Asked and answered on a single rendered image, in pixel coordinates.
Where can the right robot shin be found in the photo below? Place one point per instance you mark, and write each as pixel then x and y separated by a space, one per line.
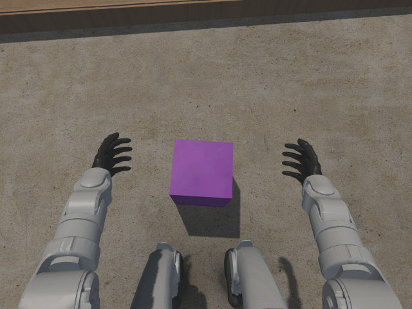
pixel 236 288

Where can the right robot foot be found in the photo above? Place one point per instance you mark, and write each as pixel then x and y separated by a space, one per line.
pixel 235 300

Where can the left robot forearm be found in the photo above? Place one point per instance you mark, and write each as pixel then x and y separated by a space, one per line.
pixel 75 245

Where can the right robot upper arm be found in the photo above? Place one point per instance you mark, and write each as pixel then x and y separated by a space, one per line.
pixel 351 293

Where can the right robot forearm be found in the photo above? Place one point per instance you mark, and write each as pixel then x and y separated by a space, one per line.
pixel 342 253

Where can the carton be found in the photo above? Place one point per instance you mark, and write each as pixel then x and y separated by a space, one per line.
pixel 202 173

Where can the right robot hand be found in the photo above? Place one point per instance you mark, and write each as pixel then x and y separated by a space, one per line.
pixel 308 159

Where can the left robot upper arm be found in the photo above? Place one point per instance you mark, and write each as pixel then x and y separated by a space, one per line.
pixel 71 289

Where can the left robot hand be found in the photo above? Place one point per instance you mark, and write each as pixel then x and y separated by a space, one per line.
pixel 104 158

